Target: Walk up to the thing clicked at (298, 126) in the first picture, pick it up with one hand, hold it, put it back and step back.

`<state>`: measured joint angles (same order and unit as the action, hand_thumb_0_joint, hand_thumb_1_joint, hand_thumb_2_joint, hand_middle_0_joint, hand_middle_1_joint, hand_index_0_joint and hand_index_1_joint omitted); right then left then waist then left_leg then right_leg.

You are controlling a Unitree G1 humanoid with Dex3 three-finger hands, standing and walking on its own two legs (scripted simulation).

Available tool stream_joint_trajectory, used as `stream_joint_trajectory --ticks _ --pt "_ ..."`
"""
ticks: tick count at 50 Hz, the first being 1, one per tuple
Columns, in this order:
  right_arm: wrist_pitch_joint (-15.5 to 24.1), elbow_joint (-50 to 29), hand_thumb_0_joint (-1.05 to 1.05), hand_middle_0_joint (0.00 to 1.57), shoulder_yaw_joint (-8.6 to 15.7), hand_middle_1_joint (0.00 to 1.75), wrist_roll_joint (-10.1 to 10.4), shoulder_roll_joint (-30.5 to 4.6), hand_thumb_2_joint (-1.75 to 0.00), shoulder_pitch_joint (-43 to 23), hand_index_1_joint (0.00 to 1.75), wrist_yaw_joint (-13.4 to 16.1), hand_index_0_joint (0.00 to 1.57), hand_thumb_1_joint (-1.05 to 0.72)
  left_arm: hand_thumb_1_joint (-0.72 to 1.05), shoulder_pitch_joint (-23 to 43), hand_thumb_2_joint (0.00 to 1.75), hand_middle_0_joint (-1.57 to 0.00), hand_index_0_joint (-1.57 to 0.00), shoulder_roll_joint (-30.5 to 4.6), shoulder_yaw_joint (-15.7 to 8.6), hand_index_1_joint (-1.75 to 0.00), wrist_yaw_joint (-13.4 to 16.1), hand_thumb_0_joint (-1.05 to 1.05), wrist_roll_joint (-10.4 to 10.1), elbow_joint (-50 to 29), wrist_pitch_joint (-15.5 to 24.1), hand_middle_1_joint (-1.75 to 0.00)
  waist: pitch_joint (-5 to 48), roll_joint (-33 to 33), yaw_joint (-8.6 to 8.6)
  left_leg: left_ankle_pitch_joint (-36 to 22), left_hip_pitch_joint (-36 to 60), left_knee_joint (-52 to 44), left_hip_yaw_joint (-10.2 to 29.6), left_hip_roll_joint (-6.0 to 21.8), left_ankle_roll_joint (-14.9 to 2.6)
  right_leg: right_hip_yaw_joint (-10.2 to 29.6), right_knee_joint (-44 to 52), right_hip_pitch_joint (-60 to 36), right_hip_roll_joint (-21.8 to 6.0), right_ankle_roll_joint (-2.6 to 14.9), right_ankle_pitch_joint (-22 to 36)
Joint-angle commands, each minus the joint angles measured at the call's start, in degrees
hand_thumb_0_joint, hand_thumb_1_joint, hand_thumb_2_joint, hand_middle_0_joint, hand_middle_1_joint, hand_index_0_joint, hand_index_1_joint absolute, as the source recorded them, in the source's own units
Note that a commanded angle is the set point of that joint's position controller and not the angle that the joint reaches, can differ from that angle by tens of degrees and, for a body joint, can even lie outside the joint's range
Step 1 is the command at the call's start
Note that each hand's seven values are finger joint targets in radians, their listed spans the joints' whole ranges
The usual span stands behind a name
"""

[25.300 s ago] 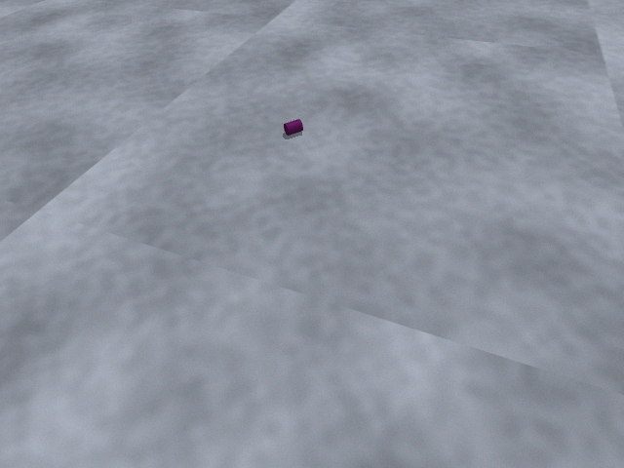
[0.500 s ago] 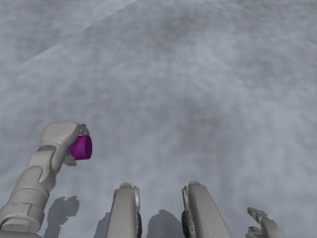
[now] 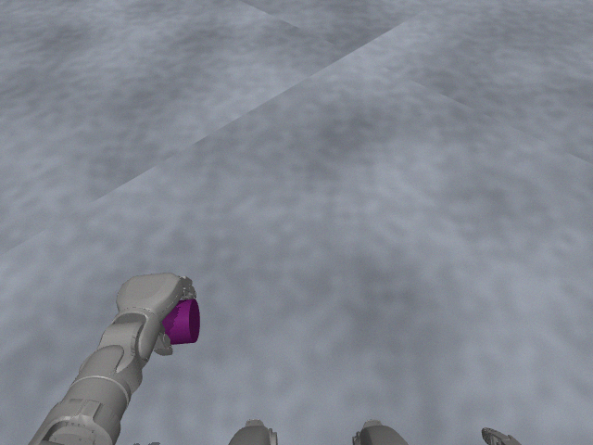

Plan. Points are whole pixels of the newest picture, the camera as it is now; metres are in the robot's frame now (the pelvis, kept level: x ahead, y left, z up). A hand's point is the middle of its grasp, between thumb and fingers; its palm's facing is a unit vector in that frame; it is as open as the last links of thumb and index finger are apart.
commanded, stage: lift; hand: left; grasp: from above
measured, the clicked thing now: (166, 322) +0.34 +0.24 -0.11
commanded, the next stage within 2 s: hold in 0.18 s
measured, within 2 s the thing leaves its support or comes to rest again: neither
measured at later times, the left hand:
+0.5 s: hand (154, 300) +0.34 +0.22 -0.01, palm faces -0.46 -0.02 -0.89, open 9.5 cm
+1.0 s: hand (152, 300) +0.33 +0.21 +0.02, palm faces -0.46 -0.02 -0.89, open 9.5 cm
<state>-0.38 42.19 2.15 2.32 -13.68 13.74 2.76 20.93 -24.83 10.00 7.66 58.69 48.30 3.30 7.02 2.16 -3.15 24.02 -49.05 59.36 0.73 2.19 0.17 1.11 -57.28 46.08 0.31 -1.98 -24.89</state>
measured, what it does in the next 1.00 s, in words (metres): rises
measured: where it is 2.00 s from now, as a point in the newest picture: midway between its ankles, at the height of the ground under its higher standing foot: outside the picture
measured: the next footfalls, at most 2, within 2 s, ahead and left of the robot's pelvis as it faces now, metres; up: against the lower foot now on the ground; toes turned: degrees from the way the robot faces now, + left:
none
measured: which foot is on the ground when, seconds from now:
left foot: down 0.00-1.00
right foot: down 0.00-1.00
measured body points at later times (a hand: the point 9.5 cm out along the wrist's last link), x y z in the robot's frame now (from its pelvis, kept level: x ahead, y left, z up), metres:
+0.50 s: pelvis +0.03 +0.00 +0.04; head +0.06 -0.01 +0.49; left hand +0.36 +0.22 +0.04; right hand +0.14 -0.27 -0.08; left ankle +0.05 +0.12 -0.67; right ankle +0.03 -0.14 -0.67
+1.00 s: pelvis +0.03 -0.01 +0.06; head +0.04 -0.02 +0.51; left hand +0.35 +0.21 +0.07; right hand +0.17 -0.26 -0.06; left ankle +0.05 +0.12 -0.67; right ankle +0.03 -0.14 -0.67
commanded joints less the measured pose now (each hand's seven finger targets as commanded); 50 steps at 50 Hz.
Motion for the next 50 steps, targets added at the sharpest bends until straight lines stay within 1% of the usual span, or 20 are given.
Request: stream_joint_trajectory --ticks 1,5,7,11,13,14,17,19,21,22,25,26,28,32,34,37,38,45,49,50 --pt "1.3 -5.6 0.0 0.2 3.0 0.3 -0.1 -8.4 -0.9 1.7 0.3 0.7 0.2 -0.9 0.78 15.6 0.56 -1.15 -1.15 -11.7 -4.6 -0.4 1.2 0.0 -0.7 -7.9 -0.9 -0.4 16.2 1.1 0.25 -12.3 18.8 -12.5 -0.3 -2.0 -0.21 -1.0 12.3 -10.5 2.0 2.38 12.1" --pt "0.8 -6.6 0.0 0.2 3.1 0.3 0.0 -8.4 -0.9 1.3 0.3 0.7 0.2 -0.9 0.79 14.1 0.55 -1.14 -1.15 -11.6 -4.4 -0.4 -0.6 0.0 -1.0 -10.0 -0.8 -0.41 15.7 0.3 0.66 -14.5 21.9 -15.1 -0.5 -2.3 -0.33 -0.8 15.1 -14.2 1.9 2.3 14.3" --pt "0.6 -6.8 0.0 0.2 3.0 0.3 0.1 -8.3 -0.9 0.9 0.3 0.8 0.2 -0.9 0.8 16.0 0.55 -1.16 -1.16 -10.9 -3.8 -0.4 -1.2 0.0 -1.2 -12.4 -0.5 -0.4 15.1 1.0 0.5 -14.2 23.7 -16.8 -0.6 -2.2 -0.24 -0.7 16.4 -14.6 2.0 2.4 13.9" --pt "0.6 -6.9 0.0 0.2 3.0 0.3 0.1 -8.2 -0.9 0.6 0.3 0.9 0.2 -0.9 0.77 15.2 0.57 -1.14 -1.14 -12.0 -4.7 -0.4 -1.4 0.0 -0.9 -12.5 -0.1 -0.4 14.0 0.5 0.62 -14.3 24.8 -18.6 -0.6 -2.3 -0.17 -0.5 18.3 -16.4 1.8 2.33 13.7" --pt "0.5 -7.2 0.0 0.2 3.1 0.3 0.2 -8.2 -0.9 0.0 0.3 0.9 0.2 -0.9 0.79 14.4 0.57 -1.15 -1.15 -11.4 -4.3 -0.4 -1.7 0.0 -0.8 -13.0 0.1 -0.4 13.7 0.5 1.16 -15.2 26.4 -19.6 -1.0 -2.3 -0.2 -0.3 19.3 -17.5 1.8 2.36 14.5" --pt "0.5 -7.2 0.0 0.2 3.2 0.3 0.2 -8.3 -0.9 0.2 0.3 0.9 0.2 -0.9 0.79 15.4 0.56 -1.13 -1.14 -11.1 -3.9 -0.4 -1.9 0.0 -0.8 -13.8 0.2 -0.41 14.0 0.5 0.54 -15.8 27.1 -19.8 -0.9 -2.2 -0.14 -0.4 19.4 -17.8 1.9 2.37 14.9" --pt "0.3 -7.1 0.0 0.2 3.3 0.3 0.3 -8.5 -0.9 -0.2 0.3 1.0 0.2 -0.9 0.79 15.8 0.54 -1.12 -1.14 -12.0 -4.4 -0.4 -2.2 0.0 -0.7 -15.3 0.2 -0.42 14.0 0.8 1.18 -17.2 28.7 -21.0 -1.1 -2.3 -0.1 -0.3 20.6 -19.6 1.9 2.28 16.1" --pt "0.2 -7.2 0.0 0.2 3.1 0.3 0.4 -8.4 -0.9 -0.7 0.3 0.9 0.2 -0.9 0.8 14.3 0.54 -1.13 -1.15 -10.6 -3.1 -0.4 -3.2 0.0 -0.5 -14.5 0.3 -0.42 12.4 -0.3 1.02 -17.5 28.6 -21.6 -1.0 -2.3 -0.21 -0.2 21.1 -20.0 2.0 2.27 16.5" --pt "0.0 -7.5 0.0 0.2 3.4 0.3 0.4 -8.7 -0.89 -0.8 0.3 1.0 0.2 -0.89 0.81 13.6 0.55 -1.15 -1.16 -12.4 -4.6 -0.4 -3.8 0.0 -0.7 -15.1 0.5 -0.41 13.4 -0.5 1.66 -18.9 29.8 -22.1 -1.4 -2.4 -0.3 -0.2 21.6 -21.5 1.9 2.23 17.7" --pt "-0.1 -7.6 0.0 0.2 3.2 0.3 0.4 -8.4 -0.9 -1.3 0.3 1.0 0.2 -0.9 0.81 14.2 0.55 -1.14 -1.15 -11.7 -3.8 -0.4 -4.2 0.0 -0.8 -15.8 0.6 -0.42 13.5 0.2 1.63 -19.8 30.2 -22.2 -1.5 -2.5 -0.27 -0.1 21.8 -22.3 1.9 2.11 18.6" --pt "-0.2 -7.9 0.0 0.2 3.1 0.3 0.5 -8.4 -0.89 -1.7 0.3 1.0 0.2 -0.89 0.8 13.7 0.54 -1.12 -1.14 -11.3 -3.7 -0.41 -4.8 0.0 -1.1 -16.9 0.6 -0.43 12.8 -0.2 1.73 -21.0 31.4 -23.0 -1.4 -2.4 -0.27 -0.4 22.4 -22.8 2.0 2.13 19.5" --pt "-0.2 -8.0 0.0 0.2 3.1 0.3 0.6 -8.5 -0.89 -1.9 0.3 1.1 0.2 -0.89 0.81 13.4 0.54 -1.13 -1.15 -11.9 -4.5 -0.4 -4.8 0.0 -1.2 -17.2 0.6 -0.42 12.7 0.5 1.94 -20.9 31.9 -23.4 -1.6 -2.5 -0.18 -0.4 22.7 -23.1 2.0 2.16 19.1" --pt "-0.4 -8.3 0.0 0.2 2.9 0.3 0.5 -8.3 -0.89 -2.5 0.3 1.1 0.2 -0.89 0.8 13.3 0.54 -1.11 -1.14 -10.6 -3.2 -0.41 -5.3 0.0 -1.1 -17.3 0.5 -0.44 11.2 -0.2 1.74 -20.7 32.1 -24.1 -1.5 -2.4 -0.18 -0.4 23.3 -22.8 2.1 2.17 18.9" --pt "-0.4 -8.8 0.0 0.2 2.8 0.3 0.7 -8.2 -0.89 -3.7 0.3 1.1 0.2 -0.89 0.8 13.1 0.55 -1.11 -1.14 -11.4 -3.9 -0.41 -5.8 0.0 -1.3 -18.6 0.3 -0.44 11.0 -0.5 2.16 -19.8 32.7 -25.0 -1.6 -2.6 -0.28 -0.1 24.3 -24.2 1.8 1.98 18.3" --pt "-0.5 -9.2 0.0 0.2 2.8 0.3 0.7 -8.2 -0.89 -4.3 0.3 1.2 0.2 -0.89 0.81 12.7 0.54 -1.12 -1.15 -11.5 -3.6 -0.41 -6.4 0.0 -1.4 -19.6 0.4 -0.44 11.2 -0.3 2.65 -20.8 33.5 -25.4 -1.8 -2.7 -0.27 -0.2 24.7 -24.8 1.8 1.98 19.1" --pt "-0.6 -9.2 0.0 0.2 2.7 0.3 0.6 -8.2 -0.89 -4.2 0.3 1.3 0.2 -0.89 0.79 13.1 0.54 -1.11 -1.13 -11.4 -3.8 -0.41 -6.6 0.0 -1.1 -20.2 0.3 -0.43 11.6 -1.1 2.07 -21.9 34.5 -25.4 -2.1 -2.8 -0.57 0.0 25.1 -25.8 1.7 1.69 21.0" --pt "-0.6 -9.2 0.0 0.2 2.7 0.3 0.7 -8.3 -0.89 -4.5 0.3 1.3 0.2 -0.89 0.82 12.6 0.55 -1.13 -1.15 -11.9 -4.3 -0.41 -6.6 0.0 -1.4 -20.7 0.3 -0.44 11.9 -1.3 2.57 -22.6 34.7 -25.7 -2.2 -2.8 -0.6 -0.1 25.2 -26.2 1.7 1.67 21.6" --pt "-1.0 -10.1 0.0 0.2 2.2 0.3 0.9 -8.0 -0.89 -6.2 0.3 1.4 0.2 -0.89 0.79 12.0 0.54 -1.1 -1.13 -10.9 -3.2 -0.42 -7.5 0.0 -1.8 -21.1 0.2 -0.44 9.2 -1.2 2.72 -19.9 35.7 -28.1 -2.3 -2.8 -0.69 -0.2 27.3 -26.4 1.6 1.76 18.5" --pt "-1.1 -10.2 0.0 0.2 2.1 0.3 0.9 -7.9 -0.9 -6.4 0.3 1.5 0.2 -0.89 0.79 12.0 0.55 -1.11 -1.13 -10.9 -3.3 -0.42 -7.7 0.0 -1.8 -22.4 0.3 -0.44 10.0 -1.0 3.02 -20.2 36.7 -28.8 -2.5 -2.8 -0.71 -0.1 27.7 -27.8 1.6 1.85 18.7" --pt "-1.2 -10.2 0.0 0.2 2.2 0.3 0.9 -8.1 -0.9 -6.7 0.3 1.5 0.2 -0.89 0.79 11.7 0.55 -1.1 -1.13 -11.8 -4.0 -0.42 -7.5 0.0 -1.8 -21.9 0.2 -0.45 9.3 -0.6 3.17 -20.3 36.5 -29.0 -2.4 -2.7 -0.67 -0.2 28.1 -27.7 1.6 1.81 18.6"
